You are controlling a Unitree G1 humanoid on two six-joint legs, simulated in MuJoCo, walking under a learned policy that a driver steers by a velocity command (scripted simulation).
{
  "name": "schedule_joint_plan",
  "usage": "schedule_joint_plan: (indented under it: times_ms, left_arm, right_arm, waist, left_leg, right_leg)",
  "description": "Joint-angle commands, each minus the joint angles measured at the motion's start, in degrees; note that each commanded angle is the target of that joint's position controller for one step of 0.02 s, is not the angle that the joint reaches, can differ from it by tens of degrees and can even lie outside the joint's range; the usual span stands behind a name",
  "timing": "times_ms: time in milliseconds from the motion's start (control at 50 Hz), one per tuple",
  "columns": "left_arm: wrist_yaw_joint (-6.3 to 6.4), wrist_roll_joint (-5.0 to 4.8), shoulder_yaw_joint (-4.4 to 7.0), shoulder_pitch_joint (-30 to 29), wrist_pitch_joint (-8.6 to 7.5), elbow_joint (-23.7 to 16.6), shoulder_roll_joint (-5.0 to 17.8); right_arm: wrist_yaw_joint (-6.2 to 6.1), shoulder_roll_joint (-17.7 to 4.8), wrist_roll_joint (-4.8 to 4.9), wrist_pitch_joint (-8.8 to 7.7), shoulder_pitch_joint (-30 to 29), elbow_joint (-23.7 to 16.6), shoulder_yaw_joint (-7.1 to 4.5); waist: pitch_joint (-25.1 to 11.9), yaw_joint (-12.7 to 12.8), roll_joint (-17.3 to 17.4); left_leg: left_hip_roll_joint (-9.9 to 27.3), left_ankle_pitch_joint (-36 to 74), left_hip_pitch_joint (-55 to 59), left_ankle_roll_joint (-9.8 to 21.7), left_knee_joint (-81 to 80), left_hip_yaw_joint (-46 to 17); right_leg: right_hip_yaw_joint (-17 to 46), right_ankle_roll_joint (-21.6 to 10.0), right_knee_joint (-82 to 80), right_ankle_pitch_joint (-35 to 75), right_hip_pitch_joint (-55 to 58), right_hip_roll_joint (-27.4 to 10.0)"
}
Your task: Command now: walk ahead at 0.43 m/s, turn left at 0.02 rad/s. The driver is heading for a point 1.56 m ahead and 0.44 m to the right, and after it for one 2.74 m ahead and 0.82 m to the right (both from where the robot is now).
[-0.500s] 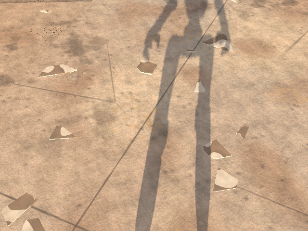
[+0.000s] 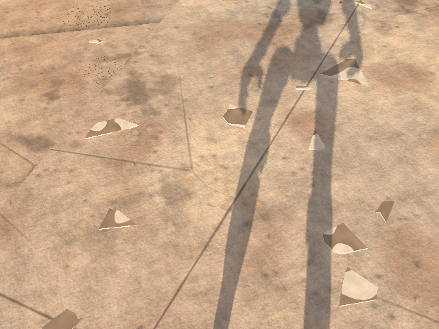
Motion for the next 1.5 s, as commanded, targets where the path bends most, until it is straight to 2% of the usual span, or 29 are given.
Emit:
schedule_joint_plan:
  times_ms: [20,140,200,220,240,260,280,320,400,540,640,720,760,780,800,820,840,880,960,1080,1180,1240,1260,1280,1300,1320,1360,1420,1500]
  left_arm:
    - [0.62,-0.07,2.01,-1.32,-0.46,-3.17,10.37]
    - [0.66,-1.28,2.76,0.92,-0.18,-1.28,12.10]
    - [0.98,-0.64,2.59,-0.03,0.78,-1.44,11.83]
    - [1.08,0.97,1.29,1.11,0.81,-2.88,8.61]
    - [0.57,-0.12,-0.77,8.72,-0.31,-3.23,0.76]
    - [0.09,-1.78,0.95,2.75,-1.53,-3.22,8.34]
    - [-0.18,-2.83,1.79,-2.87,-2.24,-5.38,10.81]
    - [0.29,-1.20,1.81,-5.69,-2.49,-5.70,9.19]
    - [0.43,-0.64,1.52,-4.26,-0.24,-5.29,6.15]
    - [-0.57,-0.47,0.73,-16.35,-0.48,-8.97,4.77]
    - [-2.26,-1.04,0.17,-23.74,-0.75,-12.88,4.45]
    - [-3.72,-0.78,0.96,-22.06,-0.61,-14.83,6.39]
    - [-3.29,-0.80,3.67,-8.35,-0.21,-12.00,10.84]
    - [-2.32,-0.90,5.49,1.20,0.28,-10.44,15.76]
    - [-2.34,-1.46,6.07,1.31,0.14,-10.64,19.60]
    - [-2.25,-1.18,4.53,2.53,-0.16,-11.49,14.01]
    - [-2.01,-0.54,3.93,0.21,-0.45,-11.64,11.98]
    - [-1.76,-0.17,3.38,-6.59,-0.66,-13.44,10.15]
    - [-0.88,-0.14,3.09,-8.90,-0.74,-14.95,9.45]
    - [0.87,-0.78,3.87,-4.07,0.27,-13.74,11.70]
    - [1.28,-1.15,3.92,-1.04,1.22,-12.55,10.99]
    - [1.31,-0.76,3.64,-2.82,1.82,-13.23,9.83]
    - [1.01,-0.28,2.50,-3.22,1.67,-14.12,6.89]
    - [1.00,-0.52,1.35,2.75,1.25,-15.29,3.10]
    - [1.02,-1.76,1.11,6.11,0.80,-16.10,5.15]
    - [1.08,-2.13,2.41,2.09,1.02,-15.11,10.57]
    - [0.99,-0.91,2.94,-5.63,1.55,-16.68,11.00]
    - [0.24,-1.32,2.68,-5.59,2.32,-17.43,7.37]
    - [-0.03,-0.90,2.09,-8.96,2.71,-19.63,5.48]
  right_arm:
    - [0.71,0.14,0.10,-1.45,-11.34,-6.85,0.94]
    - [1.43,-3.09,0.52,-1.69,-12.86,-8.25,0.40]
    - [0.44,-7.98,0.44,-1.26,5.50,-2.94,-2.44]
    - [-0.41,-11.95,-0.03,-0.77,15.56,-0.98,-3.48]
    - [0.35,-14.82,-0.58,-0.97,16.40,0.14,-3.44]
    - [0.50,-8.66,-0.19,-1.36,13.82,-0.36,-1.83]
    - [0.44,-6.92,-0.13,-1.66,9.03,-0.69,-1.10]
    - [0.64,-5.08,-0.92,-2.16,2.86,-1.20,-0.56]
    - [0.45,-3.94,-0.86,-3.44,1.77,0.39,-0.21]
    - [-1.10,-6.88,-1.10,-3.15,6.02,3.60,-0.57]
    - [-1.39,-7.43,-0.65,-1.93,10.55,6.62,-0.78]
    - [-2.05,-9.44,-0.41,-0.11,9.17,6.39,-1.44]
    - [-2.91,-9.77,-0.67,1.14,7.77,5.27,-1.34]
    - [-3.47,-8.23,-1.66,0.91,9.04,3.57,-0.44]
    - [-2.07,0.33,-2.77,-0.89,15.13,1.72,2.27]
    - [-1.18,-5.11,-0.78,-3.23,9.44,1.61,1.32]
    - [-0.61,-7.54,1.19,-4.65,4.23,-0.35,0.68]
    - [-1.21,-7.07,-0.36,-5.51,1.27,-0.92,0.60]
    - [-1.44,-5.44,-1.81,-3.06,3.10,-1.36,0.40]
    - [-1.13,-2.54,-1.46,-3.10,-9.10,-5.29,1.48]
    - [-0.16,-5.36,-0.50,-4.11,-12.21,-6.99,0.53]
    - [-0.40,-7.73,-0.63,-4.94,-4.11,-5.07,-0.90]
    - [-0.81,-9.96,-1.62,-5.22,3.19,-4.22,-1.73]
    - [-1.24,-14.65,-2.46,-4.76,10.51,-3.49,-2.90]
    - [-0.65,-13.66,-1.02,-3.96,12.63,-1.65,-2.95]
    - [-0.75,-8.17,-0.50,-3.63,9.46,-3.03,-1.62]
    - [-1.00,-5.02,-1.21,-2.83,4.27,-3.32,-0.47]
    - [-1.15,-3.84,-1.46,-3.18,2.55,-2.13,-0.16]
    - [-1.18,-6.51,-1.19,-3.64,3.25,-0.42,-1.18]
  waist:
    - [5.06,1.67,-7.85]
    - [6.06,-0.48,-8.38]
    - [-6.37,-10.46,-7.83]
    - [-14.92,-13.32,0.66]
    - [-23.63,-7.70,17.24]
    - [-17.08,-9.82,10.34]
    - [-8.24,-8.70,7.42]
    - [-2.12,-5.11,1.19]
    - [-0.47,-1.80,2.26]
    - [3.42,-5.56,0.26]
    - [5.19,-8.33,-0.60]
    - [2.15,-5.68,1.79]
    - [-6.49,1.71,1.92]
    - [-13.26,4.86,-4.39]
    - [-19.16,-1.17,-17.96]
    - [-21.61,2.88,-11.41]
    - [-13.72,3.26,-9.05]
    - [-5.65,-0.69,-1.12]
    - [-2.77,-4.48,-3.63]
    - [-0.16,-0.09,-5.70]
    - [-0.37,0.24,-7.28]
    - [-3.23,-4.52,-9.00]
    - [-10.10,-8.03,-6.40]
    - [-18.89,-7.42,5.85]
    - [-20.61,-6.31,17.53]
    - [-12.43,-7.73,8.81]
    - [-2.59,-6.95,2.33]
    - [0.12,-4.52,4.88]
    - [0.77,-4.55,2.44]
  left_leg:
    - [-0.60,8.66,-3.44,-1.21,-10.27,2.00]
    - [-1.63,9.15,2.65,2.33,-18.87,0.93]
    - [-5.14,6.73,28.40,6.52,-19.13,3.61]
    - [6.56,3.59,45.95,9.94,-17.64,-10.17]
    - [18.25,-16.25,57.54,18.55,-29.06,-40.00]
    - [16.90,-22.89,51.96,16.03,-35.06,-42.03]
    - [15.49,-19.19,44.18,13.87,-35.90,-33.65]
    - [11.15,-4.49,30.75,12.74,-37.85,-21.97]
    - [8.64,2.95,22.67,13.77,-43.11,-13.38]
    - [6.98,8.90,24.77,11.49,-45.69,-1.74]
    - [10.20,12.11,35.27,10.32,-43.47,2.63]
    - [11.80,36.19,42.06,7.96,-33.18,5.41]
    - [8.97,49.95,38.16,5.17,-13.33,8.94]
    - [6.54,34.72,24.04,2.90,4.72,9.49]
    - [-6.37,-17.46,-2.03,-0.77,23.43,4.33]
    - [-5.54,-21.24,-8.76,0.44,29.10,-6.34]
    - [-2.78,-16.06,-12.51,1.78,28.43,-6.48]
    - [1.28,-8.98,-8.14,1.74,19.46,-5.69]
    - [2.59,-5.29,-1.68,-1.67,9.94,-4.70]
    - [-1.93,16.13,3.64,-4.20,-14.71,-2.81]
    - [-3.25,13.43,5.75,-2.33,-22.08,-5.59]
    - [-3.33,8.48,16.85,1.16,-25.59,-4.10]
    - [2.72,7.24,30.16,4.37,-23.95,-8.83]
    - [15.66,1.37,51.01,11.60,-24.64,-28.25]
    - [22.11,-12.72,55.59,16.20,-30.35,-47.32]
    - [19.63,-19.44,48.88,13.65,-32.26,-41.28]
    - [14.35,-8.57,34.70,10.27,-34.32,-25.23]
    - [10.78,1.15,26.49,9.81,-38.58,-14.11]
    - [11.72,10.38,27.29,11.64,-41.16,-6.37]
  right_leg:
    - [6.12,-8.28,-7.63,15.25,-3.14,-10.93]
    - [5.67,-7.13,-5.10,22.79,1.13,-15.64]
    - [1.01,-3.79,17.88,45.38,-2.67,-11.58]
    - [-0.51,-1.86,37.17,26.37,-15.83,-8.14]
    - [4.06,0.45,54.91,-15.87,-32.49,2.82]
    - [9.33,-0.47,60.61,-16.47,-38.42,0.08]
    - [7.30,-1.57,60.73,-11.15,-41.73,-2.71]
    - [5.79,-1.37,55.22,-2.23,-37.47,-7.42]
    - [5.33,0.46,49.18,2.38,-33.32,-9.88]
    - [2.94,2.41,27.33,22.34,-37.44,-7.87]
    - [2.46,0.29,19.44,21.76,-40.37,-5.69]
    - [-1.95,-3.05,18.24,10.58,-35.73,-1.88]
    - [-4.59,-6.04,16.41,9.62,-17.10,3.06]
    - [8.42,-9.85,16.53,10.57,1.33,-4.55]
    - [40.91,-20.56,10.38,-2.50,20.87,-17.83]
    - [47.69,-19.94,3.71,-6.89,23.47,-18.83]
    - [39.25,-17.37,2.73,-2.39,17.91,-17.24]
    - [28.26,-15.44,1.53,10.47,2.23,-13.22]
    - [20.76,-15.92,-2.23,20.97,-9.96,-9.73]
    - [14.90,-10.89,-1.56,15.24,-16.16,-4.28]
    - [22.50,-9.35,4.87,10.94,-8.81,-7.38]
    - [24.25,-7.14,13.11,16.17,-7.89,-6.07]
    - [21.08,-5.26,24.98,14.14,-12.45,-2.98]
    - [13.16,-1.00,43.97,-3.99,-29.05,4.91]
    - [10.86,0.31,55.86,-19.47,-42.41,4.11]
    - [12.01,0.91,60.29,-14.67,-46.04,0.46]
    - [8.81,1.41,57.91,-6.53,-44.14,-3.18]
    - [7.22,1.48,53.01,-2.37,-39.43,-6.25]
    - [6.62,2.63,45.47,4.33,-42.47,-7.35]
Keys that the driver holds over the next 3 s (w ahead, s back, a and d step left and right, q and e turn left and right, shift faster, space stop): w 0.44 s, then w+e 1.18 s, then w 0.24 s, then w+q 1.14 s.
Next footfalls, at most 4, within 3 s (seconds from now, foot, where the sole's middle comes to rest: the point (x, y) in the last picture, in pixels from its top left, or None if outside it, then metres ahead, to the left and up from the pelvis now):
0.20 left None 0.29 0.15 -0.78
0.76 right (283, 299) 0.59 -0.09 -0.78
1.26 left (247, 211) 0.92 0.03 -0.78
1.78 right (352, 195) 1.00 -0.36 -0.78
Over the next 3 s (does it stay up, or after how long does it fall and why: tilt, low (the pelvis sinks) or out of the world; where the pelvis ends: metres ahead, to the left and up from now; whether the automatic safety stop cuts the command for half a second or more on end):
stays up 1.53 -0.54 0.00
